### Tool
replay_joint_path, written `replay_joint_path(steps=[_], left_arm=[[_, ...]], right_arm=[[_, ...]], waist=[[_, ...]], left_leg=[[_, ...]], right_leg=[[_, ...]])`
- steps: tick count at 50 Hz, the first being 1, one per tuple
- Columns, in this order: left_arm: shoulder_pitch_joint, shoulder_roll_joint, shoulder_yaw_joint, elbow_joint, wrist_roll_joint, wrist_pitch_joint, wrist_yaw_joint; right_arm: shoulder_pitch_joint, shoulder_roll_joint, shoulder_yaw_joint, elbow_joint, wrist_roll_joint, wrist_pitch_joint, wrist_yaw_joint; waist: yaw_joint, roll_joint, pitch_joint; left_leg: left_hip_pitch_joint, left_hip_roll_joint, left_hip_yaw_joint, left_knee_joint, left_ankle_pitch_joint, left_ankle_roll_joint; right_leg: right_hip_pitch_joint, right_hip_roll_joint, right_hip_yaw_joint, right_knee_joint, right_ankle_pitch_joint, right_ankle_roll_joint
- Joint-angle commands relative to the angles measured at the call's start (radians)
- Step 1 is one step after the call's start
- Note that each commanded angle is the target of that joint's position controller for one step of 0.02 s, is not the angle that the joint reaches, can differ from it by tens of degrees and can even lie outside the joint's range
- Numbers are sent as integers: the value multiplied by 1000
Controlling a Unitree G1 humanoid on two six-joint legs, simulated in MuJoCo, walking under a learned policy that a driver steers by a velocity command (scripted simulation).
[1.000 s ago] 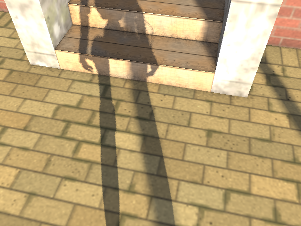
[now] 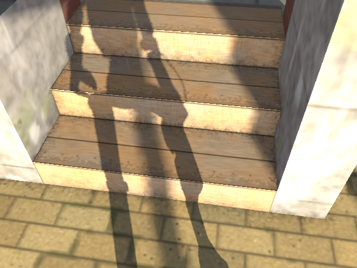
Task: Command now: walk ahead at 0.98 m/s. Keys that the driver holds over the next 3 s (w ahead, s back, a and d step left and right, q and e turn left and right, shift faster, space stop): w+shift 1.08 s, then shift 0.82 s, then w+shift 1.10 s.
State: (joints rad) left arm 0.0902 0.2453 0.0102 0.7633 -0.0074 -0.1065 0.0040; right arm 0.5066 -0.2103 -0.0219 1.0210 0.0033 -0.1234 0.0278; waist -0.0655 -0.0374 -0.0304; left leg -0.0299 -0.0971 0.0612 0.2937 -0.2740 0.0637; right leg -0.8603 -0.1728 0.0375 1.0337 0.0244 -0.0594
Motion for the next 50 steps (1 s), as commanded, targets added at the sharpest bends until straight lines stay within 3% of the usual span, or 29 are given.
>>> replay_joint_path(steps=[1, 5, 7, 9, 10, 11, 12, 13, 15, 18, 22, 26, 29, 30, 31, 32, 33, 34, 35, 36, 37, 40, 42, 44, 45, 46, 48, 49, 50], left_arm=[[-92, 33, -1, -69, -6, -21, -13], [-231, 54, 1, -134, -18, -28, -51], [-201, 95, 17, -156, -20, -29, -58], [84, 190, 56, -105, -37, -17, -46], [374, 227, 73, -26, -34, -2, -31], [495, 335, 103, 12, 18, -5, -29], [545, 247, 86, 45, 27, -11, -35], [489, 163, 62, 55, 27, -17, -27], [308, 127, 49, 33, 36, -31, -37], [207, 84, 34, 45, 13, -41, -48], [259, 105, 26, 78, 9, -50, -19], [371, 143, 27, 101, 0, -52, -3], [364, 134, 16, 108, 0, -17, 9], [447, 121, 14, 124, -5, 4, -7], [457, 113, 0, 136, 22, 14, -11], [447, 171, 13, 142, 14, 24, -8], [320, 202, 17, 126, -1, 28, -3], [156, 170, 9, 47, 20, -1, -10], [225, -9, -36, 43, 24, -57, -17], [284, 60, -20, 58, -39, -93, -26], [148, 58, -24, 26, -72, -83, -22], [-24, -157, -104, -137, -23, -14, -34], [-51, -219, -142, -246, -40, 23, -47], [-72, -150, -154, -331, -35, 20, -40], [-39, -88, -149, -317, -13, 22, -32], [87, -46, -121, -262, -6, 24, -27], [151, 90, -59, -220, 16, 22, 6], [187, 151, -29, -211, 19, 23, 1], [206, 154, -25, -206, 10, 8, -10]], right_arm=[[-67, -135, -12, -89, 18, -34, -23], [11, -181, -18, -67, 14, -5, -34], [0, -219, -29, -68, -2, 14, -35], [-39, -251, -37, -70, -50, 45, -32], [-113, -240, -29, -102, -58, 53, -34], [70, -39, 21, -136, -35, 21, -9], [61, -45, 30, -110, 25, -26, 5], [-119, -166, 2, -172, 77, -44, 4], [-310, -152, 11, -240, 44, -49, -8], [-215, -87, 15, -232, 14, 8, -11], [-378, -97, 19, -304, -9, 31, -21], [-498, -72, 22, -330, 1, 15, -5], [-524, -103, 12, -366, 7, 19, 7], [-633, -104, 18, -410, 4, 1, 8], [-590, -113, 1, -415, 4, -9, 7], [-430, -142, -17, -382, -3, -14, 3], [-152, -163, -39, -310, 5, -8, 2], [116, -228, -58, -203, -8, 6, -7], [90, -296, -51, -195, -42, 28, -11], [140, -271, -64, -200, -53, 46, -25], [143, -193, -60, -175, -68, 45, -29], [-16, -35, 9, -98, -52, 60, -14], [-111, 7, 44, -58, -27, 72, -22], [-264, -44, 57, -79, -15, 63, -28], [-291, -78, 51, -106, -8, 45, -41], [-298, -124, 46, -118, 3, 2, -43], [-187, -339, -12, -85, 30, 6, -29], [-165, -380, -29, -92, 6, 22, -30], [-183, -393, -55, -109, 18, 46, -52]], waist=[[32, 22, 169], [-6, 41, 213], [41, 98, 159], [201, 205, -26], [337, 197, -175], [214, -159, -399], [234, -265, -501], [242, -241, -269], [164, 43, -51], [24, 20, 22], [41, 7, 144], [91, 0, 119], [57, -30, 139], [114, 21, 129], [72, -2, 69], [-2, -75, -48], [-155, -122, -134], [-239, 23, -194], [-107, 378, -223], [-125, 302, -350], [-148, 209, -234], [32, 100, 64], [144, 153, 183], [241, 74, 222], [264, -2, 161], [313, 54, -21], [354, 114, -318], [383, 113, -388], [380, 266, -280]], left_leg=[[-273, 219, -119, -264, 157, 137], [15, 284, -85, -249, 278, 113], [154, 317, -82, -126, 693, 96], [227, 320, -64, 211, 1156, 80], [3, 288, -42, 564, 1067, 51], [-497, 110, -88, 1061, 459, 1], [-648, 26, -244, 1187, -171, 31], [-776, 96, -223, 1227, -146, 68], [-733, 179, -188, 1107, -21, 76], [-599, 259, -186, 999, 22, 40], [-674, 259, -118, 768, 242, -30], [-476, 165, -20, 498, 482, -43], [-630, 157, -24, 470, 295, 8], [-662, 76, 121, 459, 61, 18], [-546, 37, 128, 462, 64, 57], [-313, 33, 81, 338, 112, 80], [23, 90, -5, 105, 310, 117], [415, 222, -124, 106, 446, 117], [620, 443, -418, 310, 1162, 159], [651, 522, -566, 198, 792, 311], [628, 514, -551, 119, 521, 318], [45, 484, -411, -46, 193, 207], [-247, 458, -270, -151, 36, 120], [-666, 312, -22, -254, -11, 70], [-886, 241, 91, -334, 133, 109], [-917, 224, 97, -338, 705, 144], [-355, 294, 71, -42, 1732, 152], [-153, 310, 50, 208, 2112, 161], [65, 294, -4, 465, 2070, 116]], right_leg=[[200, 27, -53, -265, 233, 15], [190, 86, -68, -525, 206, 2], [248, 149, -104, -539, 64, -27], [507, 214, -139, -471, -88, -78], [877, 148, -70, -414, -142, -117], [1367, -130, 466, -455, -580, -302], [1444, -191, 844, -728, -900, -307], [1323, -165, 736, -793, -826, -226], [950, -102, 461, -820, -439, -181], [666, -34, 274, -884, -313, -179], [542, 31, 74, -960, -110, -161], [592, 44, -16, -969, 15, -137], [882, -32, -19, -849, 383, -101], [957, 0, -19, -761, 664, -112], [986, -14, -11, -585, 1102, -87], [950, -25, 17, -396, 1190, -71], [792, -2, 23, -154, 1106, -58], [415, 133, 26, 229, 329, -28], [20, 262, 121, 602, -564, -25], [-131, 256, 192, 725, -545, -27], [-319, 195, 89, 873, -575, -24], [-476, 103, 48, 1268, -684, -15], [-571, 104, 92, 1406, -684, -30], [-295, 72, 53, 953, -455, -16], [76, 103, -109, 666, -299, 23], [539, 162, -195, 640, -140, 11], [677, 237, -231, 437, -327, -4], [670, 273, -225, 302, -306, -18], [587, 257, -101, -213, -418, -36]])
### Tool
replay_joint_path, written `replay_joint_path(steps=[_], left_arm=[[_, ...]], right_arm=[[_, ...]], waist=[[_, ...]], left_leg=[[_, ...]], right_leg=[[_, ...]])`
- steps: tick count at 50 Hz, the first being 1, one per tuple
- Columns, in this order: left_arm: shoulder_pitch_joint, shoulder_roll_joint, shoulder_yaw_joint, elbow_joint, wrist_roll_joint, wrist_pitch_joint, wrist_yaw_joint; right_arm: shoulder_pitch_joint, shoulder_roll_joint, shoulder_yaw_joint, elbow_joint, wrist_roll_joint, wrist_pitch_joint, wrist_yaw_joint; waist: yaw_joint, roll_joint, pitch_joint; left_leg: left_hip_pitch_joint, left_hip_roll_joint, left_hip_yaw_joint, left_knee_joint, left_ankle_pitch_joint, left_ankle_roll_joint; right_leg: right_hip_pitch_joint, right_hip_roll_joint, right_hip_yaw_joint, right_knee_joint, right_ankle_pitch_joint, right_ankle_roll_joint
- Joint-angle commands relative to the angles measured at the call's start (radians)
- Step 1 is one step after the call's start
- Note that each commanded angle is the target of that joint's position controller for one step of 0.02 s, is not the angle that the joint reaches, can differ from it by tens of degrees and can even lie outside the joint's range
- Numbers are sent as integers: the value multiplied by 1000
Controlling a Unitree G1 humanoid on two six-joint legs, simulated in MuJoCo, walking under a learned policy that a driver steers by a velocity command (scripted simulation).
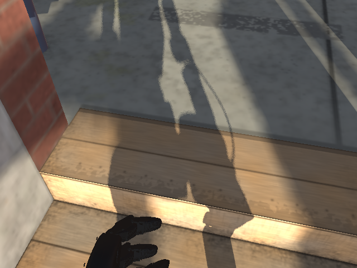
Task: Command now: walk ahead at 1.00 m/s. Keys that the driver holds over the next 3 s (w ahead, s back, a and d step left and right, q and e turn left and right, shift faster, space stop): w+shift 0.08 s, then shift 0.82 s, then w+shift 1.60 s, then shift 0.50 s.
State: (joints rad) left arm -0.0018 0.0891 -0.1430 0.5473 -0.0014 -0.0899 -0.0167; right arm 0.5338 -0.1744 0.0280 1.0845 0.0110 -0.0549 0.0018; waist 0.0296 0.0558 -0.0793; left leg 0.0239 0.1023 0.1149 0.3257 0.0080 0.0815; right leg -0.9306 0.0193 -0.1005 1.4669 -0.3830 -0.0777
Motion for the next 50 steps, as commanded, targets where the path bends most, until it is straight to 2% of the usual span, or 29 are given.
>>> replay_joint_path(steps=[1, 2, 3, 4, 6, 8, 9, 10, 12, 13, 14, 15, 16, 17, 18, 19, 20, 21, 23, 24, 28, 32, 38, 39, 41, 44, 46, 48, 50], left_arm=[[427, 323, 141, 89, 9, 0, 3], [541, 449, 168, 249, 53, 13, -27], [610, 271, 134, 318, 24, 7, -33], [638, 192, 134, 374, 9, 6, -45], [569, 77, 124, 456, -7, 30, -65], [282, -20, 93, 409, 30, 42, -43], [223, -2, 90, 400, 50, 41, -29], [225, 58, 97, 412, 58, 39, -11], [188, 173, 122, 382, -5, 26, 41], [434, 301, 159, 427, -42, 3, 70], [513, 368, 168, 436, -36, -16, 71], [432, 489, 203, 424, -35, -14, 67], [372, 440, 200, 413, -30, 0, 51], [415, 333, 188, 394, 5, -2, 53], [588, 176, 166, 437, 38, -17, 6], [619, 208, 190, 455, 23, -40, -42], [428, 170, 182, 352, 4, -25, -44], [308, 126, 163, 290, 21, -12, -27], [299, 50, 122, 256, 17, -2, -15], [316, 19, 105, 260, 5, -5, -17], [348, 14, 83, 254, 2, 30, 25], [179, 61, 84, 197, -2, 51, 68], [26, -1, 58, 112, 17, 47, 54], [-27, -28, 49, 87, 1, 56, 58], [18, 2, 69, 130, -22, 70, 65], [261, 122, 150, 195, 13, 64, 114], [471, 243, 200, 283, 57, 71, 131], [393, 167, 189, 302, 47, 45, 92], [296, 7, 151, 341, 51, 35, 49]], right_arm=[[-320, -347, -97, -208, -16, -18, -48], [-260, -72, -37, -271, -84, -53, -20], [-182, 45, -36, -281, -26, -95, 21], [-414, 50, -32, -397, 37, -119, 38], [-557, 191, 56, -486, 12, -91, 33], [-439, 141, 74, -501, 30, -57, 53], [-417, 125, 74, -518, 21, -46, 50], [-401, 110, 82, -525, 3, -46, 42], [-436, 26, 93, -585, -22, -55, 43], [-563, -6, 85, -644, -34, -60, 22], [-506, -48, 45, -599, -18, -52, 9], [-316, -125, 18, -535, -22, -40, 3], [-219, -164, -1, -457, -28, -26, 7], [-150, -254, -32, -388, -61, -16, 13], [-57, -252, -35, -321, -109, 1, -1], [-112, -139, -21, -328, -70, 2, -10], [-198, -114, -24, -289, 4, -2, -3], [-253, -76, -24, -253, 33, -15, 1], [-238, 25, -12, -189, -10, -29, 19], [-242, 84, 2, -179, -25, -25, 28], [-207, 17, 4, -123, -70, -26, 38], [-117, -44, -8, -103, -49, -10, -8], [-59, -104, -47, -116, -34, 58, -85], [-46, -166, -69, -115, -8, 85, -85], [20, -174, -80, -96, 18, 105, -80], [-35, -116, -85, -103, -34, 108, -42], [-182, -17, -65, -130, -37, 78, 3], [-270, 74, -38, -204, -11, 28, 36], [-320, 35, -31, -276, -17, 18, 27]], waist=[[277, 141, -150], [118, -516, -81], [86, -371, -159], [100, -232, 51], [18, -96, 247], [-174, -77, 277], [-205, -132, 265], [-211, -148, 225], [-260, -81, 147], [-181, -84, -78], [-195, -131, -260], [-286, -236, -265], [-310, -242, -276], [-247, 0, -253], [-168, 401, -442], [-149, 145, -394], [-107, 23, -189], [-69, -91, 16], [-1, -170, 69], [21, -154, 78], [63, -6, 32], [-22, 85, 8], [-62, 96, -62], [-54, 147, -67], [-43, 117, 8], [93, -106, -116], [171, -348, -182], [99, -280, -70], [12, -177, 55]], left_leg=[[-69, 68, -175, 826, 1108, 72], [-510, -232, -242, 1355, -312, 34], [-862, -300, -488, 1718, -382, 85], [-1154, -309, -394, 1903, -452, 97], [-1448, -241, -302, 1997, -481, 107], [-1220, -182, -233, 1708, -404, 74], [-1122, -209, -135, 1723, -398, 48], [-1127, -198, -107, 1740, -357, 22], [-621, -154, 89, 1108, -244, -41], [-291, -191, 152, 931, -230, -50], [-131, -264, 171, 1003, -184, -40], [-224, -218, 75, 714, -185, -23], [-280, -182, -42, 462, -134, 19], [-130, -65, -356, 297, 261, 123], [98, 214, -944, 108, 722, 405], [16, 220, -1011, 81, 509, 384], [-125, 171, -816, 105, 255, 285], [-251, 110, -620, 135, 205, 191], [-335, 53, -401, 149, 117, 101], [-376, 36, -343, 123, 129, 102], [-497, 44, -222, 34, 360, 162], [-265, 102, -303, 19, 296, 154], [-141, 139, -336, -11, 174, 131], [-267, 162, -300, -105, 174, 122], [-218, 173, -322, -127, 110, 91], [-421, -68, -58, 225, 444, -48], [-625, -197, -177, 893, -378, -45], [-855, -205, -297, 1411, -471, -8], [-904, -161, -228, 1541, -393, 2]], right_leg=[[739, -64, 353, -994, 69, -94], [895, -219, 668, -867, 1010, -161], [979, -328, 889, -970, 734, -217], [975, -353, 857, -1007, 438, -205], [862, -266, 466, -1000, 422, -48], [466, -140, 188, -1102, 493, 24], [340, -109, 103, -1162, 668, 8], [340, -123, 92, -1206, 749, -25], [78, -48, -71, -1292, 893, -37], [205, -88, 53, -1322, 1185, -66], [415, -156, 81, -1218, 1864, -97], [724, -207, 116, -1088, 1938, -96], [968, -228, 147, -905, 1954, -86], [845, -120, 184, -578, 1121, -27], [564, 186, 291, 89, 133, 55], [431, 184, 449, 464, 20, 61], [266, 184, 394, 565, -40, 55], [127, 140, 339, 544, -81, 33], [53, 83, 323, 546, -22, -1], [23, 66, 301, 525, 5, -7], [29, 10, 146, 537, 87, 80], [-203, -67, 129, 584, 20, 138], [-94, -193, 116, 32, 69, 167], [145, -108, 0, -179, -403, 130], [275, -69, -27, -433, -233, 104], [593, -172, 342, -569, 77, -73], [684, -333, 785, -916, -225, -197], [540, -324, 693, -866, -374, -140], [409, -266, 479, -803, -269, -67]])
Over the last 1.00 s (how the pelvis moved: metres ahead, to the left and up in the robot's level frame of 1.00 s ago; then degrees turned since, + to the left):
0.89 -0.01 0.03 -1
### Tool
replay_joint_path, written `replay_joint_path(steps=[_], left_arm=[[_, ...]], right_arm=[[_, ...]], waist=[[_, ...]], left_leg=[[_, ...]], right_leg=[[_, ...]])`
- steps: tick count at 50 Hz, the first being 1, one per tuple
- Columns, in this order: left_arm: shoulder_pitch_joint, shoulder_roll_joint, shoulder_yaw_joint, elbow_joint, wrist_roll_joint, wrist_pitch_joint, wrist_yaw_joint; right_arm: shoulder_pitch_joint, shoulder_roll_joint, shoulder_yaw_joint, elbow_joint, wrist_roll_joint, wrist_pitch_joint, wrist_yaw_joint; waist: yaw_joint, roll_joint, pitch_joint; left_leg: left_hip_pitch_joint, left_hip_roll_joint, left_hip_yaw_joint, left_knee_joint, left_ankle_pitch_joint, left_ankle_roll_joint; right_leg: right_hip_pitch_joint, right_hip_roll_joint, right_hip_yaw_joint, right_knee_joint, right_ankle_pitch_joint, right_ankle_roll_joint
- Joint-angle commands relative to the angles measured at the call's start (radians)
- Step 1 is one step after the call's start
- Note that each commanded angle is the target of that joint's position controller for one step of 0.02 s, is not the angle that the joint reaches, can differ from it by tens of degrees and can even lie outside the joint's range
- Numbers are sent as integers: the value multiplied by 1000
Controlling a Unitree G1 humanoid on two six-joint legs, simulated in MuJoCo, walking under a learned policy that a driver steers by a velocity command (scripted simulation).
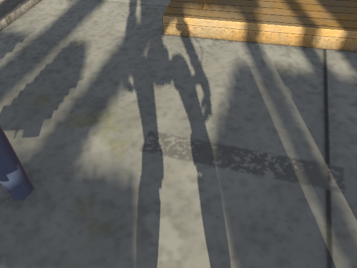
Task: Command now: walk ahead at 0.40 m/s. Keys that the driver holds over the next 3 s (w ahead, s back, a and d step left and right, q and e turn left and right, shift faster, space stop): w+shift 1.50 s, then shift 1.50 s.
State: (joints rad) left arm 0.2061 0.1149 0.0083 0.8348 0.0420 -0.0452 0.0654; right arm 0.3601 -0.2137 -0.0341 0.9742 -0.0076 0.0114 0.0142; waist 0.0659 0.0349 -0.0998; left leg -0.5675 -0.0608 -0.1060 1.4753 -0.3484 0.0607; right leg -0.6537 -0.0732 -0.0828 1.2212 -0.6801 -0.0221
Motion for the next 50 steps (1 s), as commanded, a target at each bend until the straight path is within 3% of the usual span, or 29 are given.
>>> replay_joint_path(steps=[1, 3, 7, 10, 11, 12, 13, 14, 15, 16, 17, 18, 19, 20, 21, 22, 23, 27, 31, 37, 41, 43, 44, 45, 46, 47, 48, 49, 50], left_arm=[[43, -53, -6, 66, 13, -16, -45], [53, -66, -13, 93, 13, -35, -57], [81, 26, 4, 65, 9, -55, -39], [47, 87, 18, 2, 14, -56, -6], [43, 155, 39, 1, -8, -50, 8], [95, 186, 59, 20, -32, -46, 19], [134, 207, 70, 42, -34, -49, 21], [74, 231, 81, 36, -39, -60, 16], [-9, 226, 85, 21, -31, -65, 1], [-140, 104, 58, -30, -20, -76, -11], [-101, -85, 11, -114, -41, -95, -16], [-87, -80, 1, -156, -79, -114, -36], [-109, -79, -14, -181, -91, -116, -47], [-111, -78, -25, -182, -68, -113, -51], [-94, -71, -33, -181, -61, -98, -56], [-69, -10, -24, -169, -71, -76, -64], [-60, 6, -23, -164, -66, -57, -75], [-149, 67, -20, -192, -58, -34, -90], [-374, 87, -2, -227, -87, -53, -105], [-492, 73, 8, -244, -115, -70, -160], [-471, 147, 31, -270, -102, -55, -162], [-98, 266, 82, -173, -99, -32, -138], [169, 328, 103, -88, -86, -18, -120], [230, 395, 114, -62, -49, -44, -120], [253, 327, 102, -36, -38, -53, -115], [202, 258, 85, -24, -32, -65, -110], [168, 215, 70, -8, -32, -78, -115], [129, 177, 58, 14, -24, -90, -120], [93, 139, 43, 29, -9, -99, -120]], right_arm=[[-141, 43, 28, -190, 13, -42, 8], [-128, 34, 32, -223, 35, -26, 0], [-194, 17, 40, -323, 47, -16, -8], [-263, 5, 40, -395, 38, -6, -12], [-241, 31, 61, -417, 40, -14, 2], [-255, 21, 55, -411, 54, -15, 9], [-229, 3, 36, -377, 71, -13, 12], [-130, -18, 10, -330, 81, -19, 8], [72, -65, -26, -244, 60, -26, 2], [299, -106, -43, -127, 8, -43, 5], [213, -77, -11, -159, -25, -71, 12], [138, -70, -6, -204, -19, -99, 11], [57, -54, 0, -196, 8, -116, 14], [21, -19, 7, -183, 16, -125, 19], [-4, 38, 22, -156, 2, -128, 26], [0, 88, 36, -132, -7, -135, 35], [10, 104, 43, -94, -9, -131, 35], [40, 26, 37, -40, 2, -134, 9], [215, -39, 22, 15, 9, -139, -38], [268, -40, 24, 15, 11, -117, -33], [265, -129, -9, 32, -9, -96, -28], [206, -178, -30, 23, -37, -66, -32], [141, -167, -31, -24, -39, -67, -37], [258, 50, 18, -76, -26, -104, -12], [165, -1, 9, -90, 29, -153, -15], [16, -80, -15, -146, 71, -169, -23], [-65, -70, -6, -177, 75, -176, -26], [-96, -47, -4, -193, 66, -176, -25], [-65, -24, -1, -192, 60, -162, -20]], waist=[[-58, -127, 119], [-85, -115, 158], [-101, -151, 144], [-100, -152, 121], [-145, -143, 76], [-127, -136, 75], [-120, -141, 60], [-178, -219, 49], [-276, -198, -4], [-376, 96, -11], [-234, 361, 23], [-176, 231, 53], [-119, 101, 144], [-89, 44, 142], [-47, 12, 152], [-38, 20, 152], [-17, 10, 152], [-20, 1, 188], [-116, -8, 189], [-132, 67, 241], [-63, 243, 187], [126, 292, 13], [218, 237, -153], [54, -198, -340], [91, -280, -449], [92, -247, -265], [61, -91, -166], [8, -19, -81], [-54, -41, -32]], left_leg=[[-308, 7, 15, 421, -8, 20], [-353, 8, -2, 451, 60, 19], [-433, 86, -61, 310, 102, -23], [-380, 141, -1, 187, 190, -80], [-196, 174, 126, -203, -52, -76], [20, 151, 227, -375, -191, -87], [155, 112, 352, -456, -208, -104], [333, 125, 319, -545, -173, -93], [484, 94, 304, -633, -117, -52], [641, 135, 125, -721, -100, 35], [581, 283, -550, -1090, -421, 130], [514, 464, -911, -1334, -742, 197], [440, 499, -848, -1344, -694, 217], [399, 487, -732, -1286, -576, 212], [307, 439, -549, -1208, -451, 182], [255, 392, -396, -1178, -404, 145], [203, 358, -304, -1182, -347, 117], [206, 281, -74, -1315, -146, 122], [485, 306, 10, -1479, 103, 113], [766, 332, 173, -1511, 323, 91], [911, 376, 207, -1286, 1213, 72], [841, 350, 214, -867, 1494, 35], [465, 315, 145, -536, 1196, 24], [-29, 86, 40, -152, 172, -27], [-68, 52, -103, 12, -43, 5], [-153, 91, -91, 72, -19, 23], [-152, 129, -73, 79, 14, 34], [-130, 162, -55, 47, 58, 44], [-93, 203, -54, 32, 99, 53]], right_leg=[[90, -167, 416, -560, 37, -105], [91, -185, 407, -581, 32, -110], [143, -236, 372, -618, 80, -109], [110, -255, 326, -631, 108, -119], [46, -203, 256, -745, 19, -87], [-22, -162, 202, -728, -2, -66], [-36, -156, 165, -717, -49, -78], [-59, -185, 192, -688, 19, -71], [-43, -140, 135, -452, 274, -63], [-244, 0, 50, 161, 336, -34], [-461, 114, 258, 397, 304, -67], [-570, 99, 312, 577, 440, -62], [-653, 51, 274, 673, 511, -54], [-665, 14, 244, 766, 516, -51], [-642, -12, 231, 771, 539, -59], [-619, -27, 237, 724, 575, -80], [-589, -33, 236, 701, 602, -89], [-535, -39, 166, 343, 681, -58], [-478, -66, 24, -94, 818, -29], [-298, 0, -28, -528, 783, -80], [-46, 123, -110, -627, 622, -118], [376, 154, -76, -692, 592, -166], [868, 27, 124, -553, 507, -188], [1284, -243, 666, -670, 81, -335], [1244, -268, 889, -877, -18, -299], [1106, -241, 760, -912, 155, -244], [929, -218, 623, -903, 298, -227], [742, -192, 517, -916, 362, -225], [594, -163, 441, -928, 359, -228]])
Over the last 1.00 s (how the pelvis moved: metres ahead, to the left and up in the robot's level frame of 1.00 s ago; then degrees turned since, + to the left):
0.49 -0.08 0.34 1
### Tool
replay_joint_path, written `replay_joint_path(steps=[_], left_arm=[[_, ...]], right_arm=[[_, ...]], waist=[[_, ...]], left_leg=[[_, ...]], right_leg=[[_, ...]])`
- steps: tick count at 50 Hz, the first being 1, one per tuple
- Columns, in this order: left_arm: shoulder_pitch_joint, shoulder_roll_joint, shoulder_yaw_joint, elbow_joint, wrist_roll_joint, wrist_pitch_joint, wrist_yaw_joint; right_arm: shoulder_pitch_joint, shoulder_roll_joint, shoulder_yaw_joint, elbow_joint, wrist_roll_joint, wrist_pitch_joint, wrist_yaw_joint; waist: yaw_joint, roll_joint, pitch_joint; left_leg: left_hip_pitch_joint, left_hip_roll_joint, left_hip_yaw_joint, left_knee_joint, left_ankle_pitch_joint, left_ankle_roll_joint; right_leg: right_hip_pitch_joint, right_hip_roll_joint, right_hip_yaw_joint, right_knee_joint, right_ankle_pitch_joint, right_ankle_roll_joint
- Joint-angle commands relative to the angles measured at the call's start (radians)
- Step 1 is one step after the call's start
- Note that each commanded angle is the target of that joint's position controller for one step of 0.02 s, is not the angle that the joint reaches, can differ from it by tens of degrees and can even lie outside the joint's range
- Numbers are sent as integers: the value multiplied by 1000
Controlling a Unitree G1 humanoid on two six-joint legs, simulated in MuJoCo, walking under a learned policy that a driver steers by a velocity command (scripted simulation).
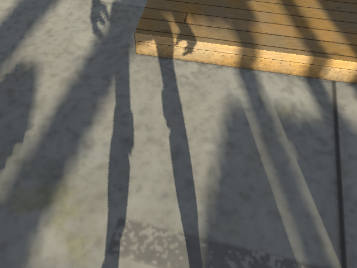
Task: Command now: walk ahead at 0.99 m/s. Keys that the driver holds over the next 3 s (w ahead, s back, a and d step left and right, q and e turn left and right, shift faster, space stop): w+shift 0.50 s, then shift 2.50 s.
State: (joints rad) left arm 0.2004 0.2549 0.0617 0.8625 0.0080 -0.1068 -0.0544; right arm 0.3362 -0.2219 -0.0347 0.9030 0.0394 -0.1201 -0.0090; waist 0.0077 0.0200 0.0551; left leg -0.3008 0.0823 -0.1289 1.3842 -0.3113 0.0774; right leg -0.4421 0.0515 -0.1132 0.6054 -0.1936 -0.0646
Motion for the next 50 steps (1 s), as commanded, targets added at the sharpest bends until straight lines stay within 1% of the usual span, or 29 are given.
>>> replay_joint_path(steps=[1, 4, 6, 8, 10, 13, 15, 16, 17, 18, 19, 20, 21, 22, 23, 25, 28, 30, 32, 34, 37, 40, 41, 42, 43, 44, 45, 47, 50], left_arm=[[78, -24, -19, 11, 25, -38, 1], [53, -6, -28, 29, -8, -36, 10], [75, 12, -30, 31, -7, -35, 27], [124, 36, -27, 34, -15, -38, 48], [215, 91, -16, 55, -40, -41, 65], [282, 120, -8, 84, -32, -16, 74], [296, 145, 3, 87, -8, 5, 69], [294, 156, 8, 88, 11, 17, 67], [246, 169, 13, 82, 28, 31, 66], [165, 152, 6, 49, 32, 35, 68], [319, -54, -37, 17, 18, 15, 46], [360, -32, -44, 40, -44, -31, 37], [200, 74, -14, -9, -83, -47, 43], [82, 78, -18, -53, -83, -55, 50], [25, 53, -20, -73, -61, -57, 56], [73, 21, -15, -73, -42, -22, 51], [52, 19, -16, -88, -27, 10, 60], [-49, 19, -21, -130, -2, 2, 60], [-149, -9, -33, -148, 9, -14, 42], [-245, -7, -34, -178, 1, -23, 23], [-253, 59, -15, -198, 2, -21, 10], [72, 138, 23, -85, 13, -26, 15], [182, 180, 24, -53, 33, -21, 25], [137, 167, -1, -63, 65, -24, 20], [116, 93, -9, -78, 37, -14, 9], [12, 70, -15, -101, 10, -1, 11], [-65, 50, -22, -104, -7, 14, 19], [-103, 53, -26, -91, 18, 24, 34], [-110, 52, -24, -71, 35, 30, 39]], right_arm=[[-27, 3, 2, -127, 9, -11, 10], [-88, 18, 15, -166, 2, 33, 13], [-194, -16, 17, -211, -33, 31, 10], [-293, -34, 14, -233, -44, 16, 17], [-402, -16, 23, -260, -28, 4, 32], [-515, -38, 11, -301, -9, -4, 57], [-477, -81, -10, -307, -10, -5, 68], [-383, -118, -28, -291, 3, 2, 65], [-175, -163, -52, -238, 12, 12, 55], [93, -214, -72, -162, 7, 28, 39], [192, -312, -89, -131, -39, 22, 36], [223, -230, -77, -114, -41, 8, 48], [140, -137, -56, -104, -42, 5, 43], [58, -105, -46, -107, -44, -1, 46], [-12, -84, -39, -101, -54, -8, 56], [-82, -20, -17, -89, -67, -18, 70], [-93, -52, -11, -66, -43, -20, 58], [-59, -86, -13, -48, -48, -16, 33], [3, -104, -14, -29, -39, -11, 12], [100, -143, -19, 3, -29, -6, -2], [103, -150, -27, 26, -30, 16, -18], [9, -160, -38, -1, -49, 48, -19], [13, -127, -29, -34, -63, 53, -17], [340, 59, 21, 33, -45, 55, 6], [392, -25, 14, 80, -33, 54, 16], [249, -90, -4, 46, -22, 63, 16], [91, -133, -20, 5, -31, 74, 0], [8, -130, -33, -32, -48, 106, -23], [35, -54, -24, -21, -47, 124, -41]], waist=[[-27, -64, -140], [-82, -78, 20], [-68, -56, 74], [-30, -15, 68], [16, 10, 74], [40, -24, 113], [1, -97, 46], [-60, -145, -25], [-177, -192, -129], [-307, -181, -262], [-167, 197, -440], [-172, 331, -577], [-171, 267, -367], [-143, 109, -242], [-90, -10, -169], [9, 2, -116], [56, -3, -7], [37, -3, 28], [-12, 2, 12], [-64, 13, -14], [-42, 65, -29], [127, 50, -182], [134, -74, -309], [-28, -354, -485], [12, -242, -594], [12, -135, -462], [6, -5, -326], [-32, -33, -218], [-65, -102, -208]], left_leg=[[-363, 77, -15, 126, 59, 39], [-472, 125, 13, 28, 41, 20], [-501, 129, 58, -147, 178, -21], [-394, 101, 114, -410, 402, -38], [-307, 56, 149, -626, 522, -43], [-350, -8, 172, -842, 491, -26], [-310, -78, 220, -855, 366, 13], [-222, -112, 230, -827, 304, 37], [-11, -130, 227, -810, 274, 70], [372, -49, 133, -738, 234, 90], [768, 204, -396, -826, -197, 236], [865, 276, -802, -1084, -483, 285], [748, 239, -669, -1126, -423, 217], [554, 211, -502, -1133, -243, 187], [370, 175, -386, -1144, -102, 170], [159, 115, -240, -1164, -18, 160], [9, 97, -58, -1195, 519, 153], [-37, 48, 63, -1194, 784, 127], [-48, -27, 153, -1179, 763, 86], [38, 6, 126, -1196, 665, 84], [217, 56, 90, -1115, 617, 52], [304, 8, 120, -750, 790, -18], [129, -67, 137, -435, 416, -52], [-161, -203, 24, -40, -372, -109], [-173, -170, -103, 33, -352, -103], [-222, -115, -55, 19, -300, -113], [-232, -73, 6, -70, -221, -121], [-150, -27, 20, -187, -122, -124], [-37, -25, 54, -414, -132, -121]], right_leg=[[286, -275, 446, -338, -136, -198], [89, -261, 344, -441, -117, -187], [37, -217, 245, -484, 16, -179], [34, -155, 147, -492, 124, -146], [112, -176, 138, -548, 128, -141], [398, -239, 124, -539, 321, -129], [582, -276, 108, -406, 737, -106], [640, -287, 105, -278, 957, -97], [610, -281, 86, -53, 1107, -82], [354, -246, 78, 285, 980, -55], [-86, -42, 136, 762, 170, -1], [-226, 21, 313, 907, -240, -38], [-333, -51, 286, 936, -199, -69], [-326, -93, 268, 899, -144, -77], [-283, -131, 254, 831, -98, -79], [-197, -195, 255, 759, -37, -74], [-203, -215, 201, 618, -33, -8], [-199, -183, 139, 407, 107, 35], [-81, -121, 76, 116, 353, 38], [-25, -72, 63, -32, 524, 40], [-20, -51, 108, -151, 512, 7], [257, -23, 104, -174, 525, -26], [517, -187, 250, -76, 970, -50], [821, -466, 623, -27, 1243, -300], [794, -444, 720, -106, 1025, -333], [652, -408, 621, -148, 786, -308], [459, -348, 540, -211, 574, -246], [207, -294, 468, -286, 449, -199], [91, -228, 339, -319, 457, -163]])
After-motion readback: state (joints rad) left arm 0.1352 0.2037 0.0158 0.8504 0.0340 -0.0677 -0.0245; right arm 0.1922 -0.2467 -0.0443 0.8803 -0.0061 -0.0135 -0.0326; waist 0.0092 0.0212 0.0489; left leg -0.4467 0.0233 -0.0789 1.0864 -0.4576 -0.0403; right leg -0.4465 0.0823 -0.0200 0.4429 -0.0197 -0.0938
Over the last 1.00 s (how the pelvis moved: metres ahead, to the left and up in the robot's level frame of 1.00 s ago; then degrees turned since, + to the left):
0.59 0.02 0.08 0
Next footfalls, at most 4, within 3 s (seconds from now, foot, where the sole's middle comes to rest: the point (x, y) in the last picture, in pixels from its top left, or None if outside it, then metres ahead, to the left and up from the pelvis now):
0.36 left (150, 221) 0.60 0.12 -0.75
0.80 right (196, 139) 0.99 -0.06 -0.75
1.22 left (144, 150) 0.92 0.17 -0.75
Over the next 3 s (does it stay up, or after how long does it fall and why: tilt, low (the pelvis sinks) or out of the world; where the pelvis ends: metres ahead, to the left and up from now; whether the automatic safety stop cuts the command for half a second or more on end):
stays up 0.92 0.05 0.02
